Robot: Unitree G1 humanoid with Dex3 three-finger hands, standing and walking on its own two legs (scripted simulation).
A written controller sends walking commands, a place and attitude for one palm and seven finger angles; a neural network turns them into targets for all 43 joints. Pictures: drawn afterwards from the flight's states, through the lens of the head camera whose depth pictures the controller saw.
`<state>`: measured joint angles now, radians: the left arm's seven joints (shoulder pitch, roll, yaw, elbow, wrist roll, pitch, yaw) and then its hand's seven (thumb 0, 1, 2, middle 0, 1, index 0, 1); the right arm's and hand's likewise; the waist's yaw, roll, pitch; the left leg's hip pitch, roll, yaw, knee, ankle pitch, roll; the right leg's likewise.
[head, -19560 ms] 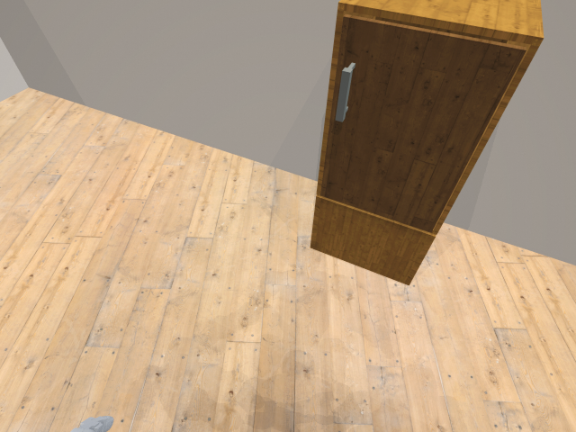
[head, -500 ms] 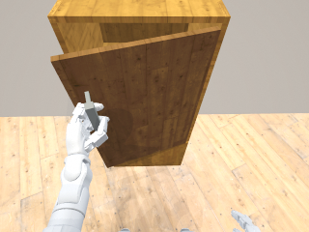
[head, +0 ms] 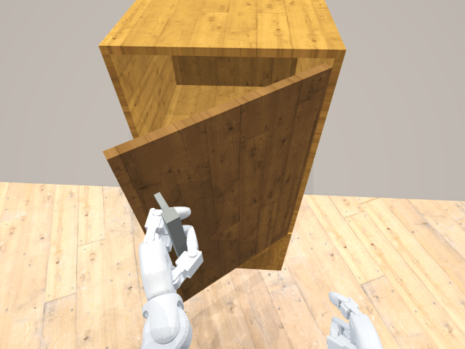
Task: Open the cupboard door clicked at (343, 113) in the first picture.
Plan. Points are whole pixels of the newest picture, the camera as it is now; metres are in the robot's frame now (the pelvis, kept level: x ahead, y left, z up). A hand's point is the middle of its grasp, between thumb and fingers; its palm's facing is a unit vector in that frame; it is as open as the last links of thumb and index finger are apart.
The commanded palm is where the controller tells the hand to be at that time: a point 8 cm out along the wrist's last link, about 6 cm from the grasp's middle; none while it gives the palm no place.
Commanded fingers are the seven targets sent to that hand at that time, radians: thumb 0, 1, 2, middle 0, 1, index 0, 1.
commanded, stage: pull the door open along its arc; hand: left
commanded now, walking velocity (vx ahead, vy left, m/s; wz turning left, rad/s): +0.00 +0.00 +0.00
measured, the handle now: (172, 228) +0.31 +0.12 +0.06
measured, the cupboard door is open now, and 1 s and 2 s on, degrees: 37 38 42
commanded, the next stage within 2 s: open thumb and fingers to let go in 0.10 s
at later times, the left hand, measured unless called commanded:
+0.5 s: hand (196, 262) +0.25 +0.07 +0.06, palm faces +0.37 -0.93 -0.02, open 8.1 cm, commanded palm +0.20 +0.10 +0.06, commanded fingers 0.00 -0.22 0.42 -0.32 -1.23 -0.32 -1.23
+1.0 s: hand (192, 261) +0.25 +0.08 +0.06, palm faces +0.30 -0.95 -0.01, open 15.0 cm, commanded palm +0.20 +0.11 +0.06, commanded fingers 0.00 -0.50 0.30 -0.15 -0.30 -0.15 -0.30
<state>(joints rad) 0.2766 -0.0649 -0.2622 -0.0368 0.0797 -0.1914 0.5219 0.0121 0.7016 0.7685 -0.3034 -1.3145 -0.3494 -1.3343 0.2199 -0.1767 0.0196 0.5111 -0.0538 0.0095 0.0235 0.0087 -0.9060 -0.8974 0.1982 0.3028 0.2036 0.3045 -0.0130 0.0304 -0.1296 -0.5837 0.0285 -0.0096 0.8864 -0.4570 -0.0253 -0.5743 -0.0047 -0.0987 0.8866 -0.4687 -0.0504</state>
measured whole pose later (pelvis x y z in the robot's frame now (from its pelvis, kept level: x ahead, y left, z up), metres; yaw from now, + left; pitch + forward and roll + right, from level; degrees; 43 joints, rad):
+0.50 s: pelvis -0.01 -0.02 -0.01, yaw +1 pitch +9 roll +1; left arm 0.30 -0.07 -0.25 -0.06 0.07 -0.20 0.52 0.01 0.35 0.66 -0.34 -1.27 -0.36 -1.29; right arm 0.22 -0.20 0.02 0.51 -0.06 -0.04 0.01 0.01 -0.91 -0.90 0.20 0.30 0.20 0.30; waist 0.00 0.04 -0.13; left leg -0.62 0.02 -0.04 0.90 -0.44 -0.04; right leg -0.61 -0.01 -0.13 0.93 -0.48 -0.08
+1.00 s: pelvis -0.02 +0.01 -0.01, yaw +0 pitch +9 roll +0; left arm 0.22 -0.05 -0.30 -0.02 0.08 -0.18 0.54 -0.01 -0.49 0.30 -0.24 -0.73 -0.26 -0.73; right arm 0.21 -0.18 0.03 0.52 -0.05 -0.05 0.02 0.01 -0.91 -0.90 0.20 0.30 0.20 0.30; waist -0.01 0.04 -0.12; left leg -0.65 0.02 -0.02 0.96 -0.46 -0.01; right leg -0.63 -0.02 -0.10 0.95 -0.47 -0.04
